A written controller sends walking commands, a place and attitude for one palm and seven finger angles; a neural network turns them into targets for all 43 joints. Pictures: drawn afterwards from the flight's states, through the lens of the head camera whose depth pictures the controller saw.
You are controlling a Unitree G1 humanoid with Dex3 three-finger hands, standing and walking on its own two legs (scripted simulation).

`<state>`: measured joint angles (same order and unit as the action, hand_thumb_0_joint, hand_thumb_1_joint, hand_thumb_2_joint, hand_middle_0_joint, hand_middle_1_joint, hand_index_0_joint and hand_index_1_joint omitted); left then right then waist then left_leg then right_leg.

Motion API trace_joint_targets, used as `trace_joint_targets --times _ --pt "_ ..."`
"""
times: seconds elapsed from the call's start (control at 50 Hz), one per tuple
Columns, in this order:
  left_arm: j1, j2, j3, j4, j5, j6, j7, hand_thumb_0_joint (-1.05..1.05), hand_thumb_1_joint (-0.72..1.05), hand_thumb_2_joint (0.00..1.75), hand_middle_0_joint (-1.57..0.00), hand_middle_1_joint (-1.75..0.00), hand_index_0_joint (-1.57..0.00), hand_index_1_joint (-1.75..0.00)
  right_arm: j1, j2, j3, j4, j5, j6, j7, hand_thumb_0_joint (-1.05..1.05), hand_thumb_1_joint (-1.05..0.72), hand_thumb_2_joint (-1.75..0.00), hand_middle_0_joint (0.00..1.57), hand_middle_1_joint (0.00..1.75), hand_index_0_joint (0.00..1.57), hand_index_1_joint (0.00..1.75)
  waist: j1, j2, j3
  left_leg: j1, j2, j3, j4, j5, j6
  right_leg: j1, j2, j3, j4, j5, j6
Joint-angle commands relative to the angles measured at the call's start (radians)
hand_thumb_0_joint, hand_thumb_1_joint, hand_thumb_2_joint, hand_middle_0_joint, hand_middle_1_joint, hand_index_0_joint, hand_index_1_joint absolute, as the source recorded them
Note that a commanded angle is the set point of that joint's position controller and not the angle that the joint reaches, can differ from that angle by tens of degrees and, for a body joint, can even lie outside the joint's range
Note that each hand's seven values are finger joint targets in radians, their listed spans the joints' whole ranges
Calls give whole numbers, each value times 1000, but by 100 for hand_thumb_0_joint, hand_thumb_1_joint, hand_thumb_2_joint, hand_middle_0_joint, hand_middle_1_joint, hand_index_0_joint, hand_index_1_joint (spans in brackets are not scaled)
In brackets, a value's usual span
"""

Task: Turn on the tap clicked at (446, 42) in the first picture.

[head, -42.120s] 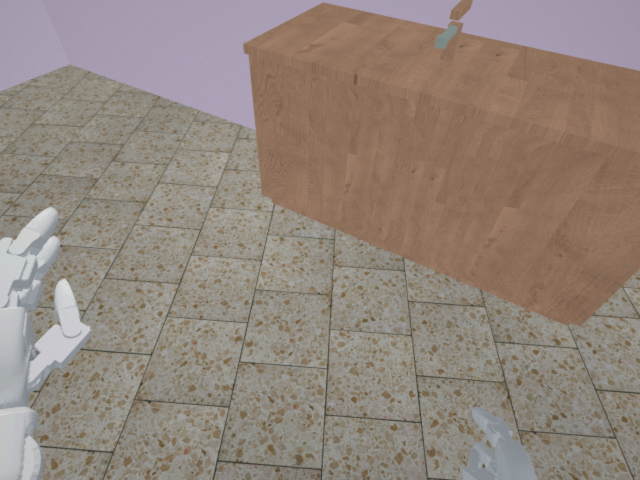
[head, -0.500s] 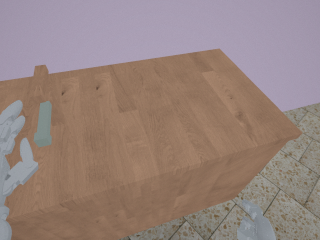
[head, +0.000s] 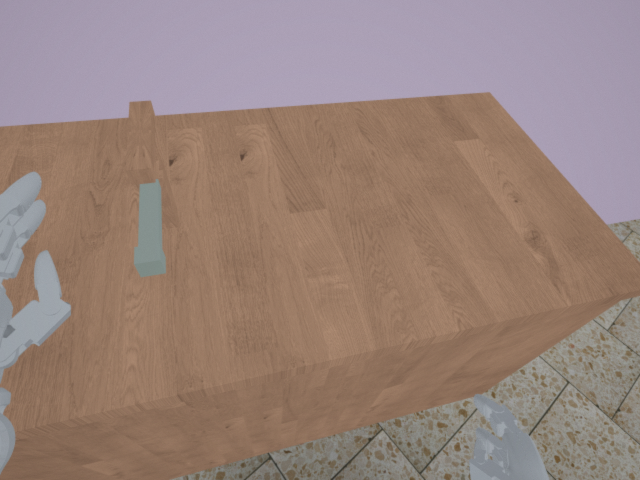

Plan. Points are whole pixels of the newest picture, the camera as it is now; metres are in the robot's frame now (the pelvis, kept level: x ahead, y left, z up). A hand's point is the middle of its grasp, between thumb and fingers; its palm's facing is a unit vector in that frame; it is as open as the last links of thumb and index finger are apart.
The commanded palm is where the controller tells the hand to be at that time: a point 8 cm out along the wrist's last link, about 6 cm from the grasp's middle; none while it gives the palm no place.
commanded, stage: come to a stop and stand still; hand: left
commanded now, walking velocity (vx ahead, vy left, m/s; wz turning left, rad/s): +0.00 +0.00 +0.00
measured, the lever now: (150, 260) +0.33 +0.24 +0.08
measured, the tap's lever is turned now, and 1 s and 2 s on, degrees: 0 0 0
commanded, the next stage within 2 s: look again from close up in 0.96 s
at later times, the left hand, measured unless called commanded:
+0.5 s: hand (37, 322) +0.21 +0.26 +0.16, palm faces +0.33 -0.87 -0.37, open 7.4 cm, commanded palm +0.14 +0.30 +0.18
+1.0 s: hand (89, 324) +0.21 +0.22 +0.16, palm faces +0.31 -0.88 -0.36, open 7.4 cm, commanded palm +0.15 +0.27 +0.18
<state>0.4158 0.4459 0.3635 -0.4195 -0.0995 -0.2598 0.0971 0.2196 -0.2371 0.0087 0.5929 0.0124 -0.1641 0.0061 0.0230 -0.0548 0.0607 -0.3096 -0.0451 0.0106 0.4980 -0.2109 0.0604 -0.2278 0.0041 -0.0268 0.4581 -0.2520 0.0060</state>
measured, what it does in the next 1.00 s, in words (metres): stands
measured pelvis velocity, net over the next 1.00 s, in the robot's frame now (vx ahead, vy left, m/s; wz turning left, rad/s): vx -0.01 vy -0.01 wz -0.03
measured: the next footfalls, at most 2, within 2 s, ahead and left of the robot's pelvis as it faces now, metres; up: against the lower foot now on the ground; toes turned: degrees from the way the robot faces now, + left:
none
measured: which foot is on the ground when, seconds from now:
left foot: down 0.00-1.00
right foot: down 0.00-1.00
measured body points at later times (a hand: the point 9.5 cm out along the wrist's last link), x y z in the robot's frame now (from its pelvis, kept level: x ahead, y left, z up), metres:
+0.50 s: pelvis -0.02 +0.02 +0.00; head +0.02 +0.05 +0.45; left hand +0.18 +0.31 +0.18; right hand +0.17 -0.19 -0.06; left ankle +0.03 +0.07 -0.74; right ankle -0.01 -0.13 -0.74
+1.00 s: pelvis -0.01 -0.01 +0.00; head -0.01 +0.00 +0.45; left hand +0.19 +0.27 +0.18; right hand +0.16 -0.24 -0.06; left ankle +0.03 +0.07 -0.74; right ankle -0.01 -0.13 -0.74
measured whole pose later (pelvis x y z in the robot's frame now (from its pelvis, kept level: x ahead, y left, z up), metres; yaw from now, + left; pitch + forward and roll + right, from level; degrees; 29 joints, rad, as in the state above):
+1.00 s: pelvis -0.01 -0.01 +0.00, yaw -2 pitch -1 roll -2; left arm 0.46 0.37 0.32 -0.45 -0.07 -0.17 0.09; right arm 0.20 -0.22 0.04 0.56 0.02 -0.10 -0.04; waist 0.00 0.00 0.02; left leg -0.26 -0.01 0.03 0.45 -0.18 0.05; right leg -0.17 0.02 -0.04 0.38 -0.19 0.00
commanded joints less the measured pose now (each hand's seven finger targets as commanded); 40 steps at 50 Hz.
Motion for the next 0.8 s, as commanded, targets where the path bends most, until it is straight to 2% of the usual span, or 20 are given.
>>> trace_joint_targets --times 0.0,0.06,0.08,0.16,0.18,0.24,0.26,0.28,0.36,0.38,0.44,0.46,0.48,0.56,0.58,0.6,0.66,0.68,0.76,0.78 --pt "-131 167 116 -311 4 -92 22 0 90 90 -20 -30 -20 -30 -75 -128 -51 -161 5 -63 -1 0 -90 -90 20 30 20 30 2 219 -219 167 164 -173 -113 215 -54 -4 -86 40 -8 101 -33" --pt "-84 150 117 -308 17 -79 22 0 90 90 -20 -30 -20 -30 -100 -125 -53 -165 1 -63 9 0 -90 -90 20 30 20 30 8 220 -224 231 192 -197 -149 283 -77 -69 -68 19 48 -22 -24" --pt "-68 125 101 -305 22 -77 21 0 90 90 -20 -30 -20 -30 -84 -124 -53 -166 -11 -55 9 0 -90 -90 20 30 20 30 7 191 -216 222 202 -199 -159 279 -75 -79 -64 11 61 -42 -20" --pt "-72 150 140 -271 20 -50 24 0 90 90 -20 -30 -20 -30 -105 -120 -48 -179 -5 -37 2 0 -90 -90 20 30 20 30 8 138 -200 205 212 -199 -170 262 -97 -70 -76 15 28 -37 -18" --pt "-69 113 110 -262 18 -49 18 0 90 90 -20 -30 -20 -30 -97 -119 -44 -181 -12 -28 0 0 -90 -90 20 30 20 30 2 116 -186 174 210 -195 -180 205 -98 -56 -73 10 12 -24 -17" --pt "-83 117 111 -272 18 -40 13 0 90 90 -20 -30 -20 -30 -105 -113 -42 -195 -2 -20 -6 0 -90 -90 20 30 20 30 -8 128 -177 140 196 -184 -186 82 -103 -14 -84 22 -33 22 -24" --pt "-89 142 136 -295 25 -37 20 0 90 90 -20 -30 -20 -30 -130 -115 -40 -196 2 -19 -7 0 -90 -90 20 30 20 30 -1 148 -198 162 191 -180 -194 71 -109 -9 -82 22 -27 28 -27" --pt "-72 106 106 -291 22 -38 16 0 90 90 -20 -30 -20 -30 -120 -111 -34 -195 -8 -14 -8 0 -90 -90 20 30 20 30 -2 156 -190 143 190 -186 -208 27 -108 -4 -75 18 -29 32 -26" --pt "-59 134 131 -313 29 -25 22 0 90 90 -20 -30 -20 -30 -143 -105 -30 -204 3 -14 -17 0 -90 -90 20 30 20 30 -2 155 -195 143 183 -177 -212 -14 -104 16 -83 27 -47 39 -27" --pt "-49 97 100 -301 27 -26 17 0 90 90 -20 -30 -20 -30 -131 -103 -27 -201 -5 -9 -19 0 -90 -90 20 30 20 30 -5 140 -189 122 182 -179 -216 -42 -97 23 -78 23 -55 44 -25" --pt "-50 103 100 -289 28 -18 16 0 90 90 -20 -30 -20 -30 -129 -101 -29 -205 4 -11 -27 0 -90 -90 20 30 20 30 -14 117 -176 118 174 -163 -201 -64 -81 26 -91 40 -83 43 -27" --pt "-62 120 116 -298 33 -12 23 0 90 90 -20 -30 -20 -30 -148 -105 -27 -205 9 -9 -30 0 -90 -90 20 30 20 30 -9 142 -174 129 171 -163 -204 -59 -84 18 -90 45 -80 40 -29" --pt "-53 87 89 -272 31 -13 19 0 90 90 -20 -30 -20 -30 -133 -105 -25 -200 1 -5 -31 0 -90 -90 20 30 20 30 -11 131 -162 106 170 -166 -208 -85 -77 20 -85 42 -89 41 -28" --pt "-62 117 107 -295 40 -6 23 0 90 90 -20 -30 -20 -30 -145 -105 -27 -204 13 -7 -38 0 -90 -90 20 30 20 30 -10 142 -169 128 164 -155 -190 -59 -69 23 -93 54 -98 45 -32" --pt "-54 86 78 -290 38 -10 18 0 90 90 -20 -30 -20 -30 -132 -106 -26 -200 6 -5 -39 0 -90 -90 20 30 20 30 -13 134 -172 118 164 -154 -187 -57 -63 30 -88 49 -102 60 -32" --pt "-49 94 84 -282 37 -7 17 0 90 90 -20 -30 -20 -30 -128 -105 -28 -204 11 -7 -41 0 -90 -90 20 30 20 30 -17 144 -167 114 162 -151 -183 -49 -58 33 -93 58 -106 63 -33" --pt "-33 116 106 -280 38 4 22 0 90 90 -20 -30 -20 -30 -142 -107 -27 -203 17 -4 -45 0 -90 -90 20 30 20 30 -12 118 -169 131 155 -138 -160 -11 -53 31 -102 67 -119 85 -35" --pt "-35 78 71 -273 34 -1 15 0 90 90 -20 -30 -20 -30 -129 -109 -25 -199 9 -1 -45 0 -90 -90 20 30 20 30 -17 114 -162 119 155 -139 -157 -14 -48 28 -97 62 -124 87 -35" --pt "-36 110 98 -260 37 11 20 0 90 90 -20 -30 -20 -30 -145 -108 -23 -203 18 3 -51 0 -90 -90 20 30 20 30 -15 123 -139 124 156 -138 -159 -34 -47 5 -100 76 -138 58 -37" --pt "-36 81 71 -254 35 5 14 0 90 90 -20 -30 -20 -30 -127 -109 -23 -198 9 5 -52 0 -90 -90 20 30 20 30 -17 112 -153 118 156 -136 -154 -31 -41 19 -94 66 -140 73 -36"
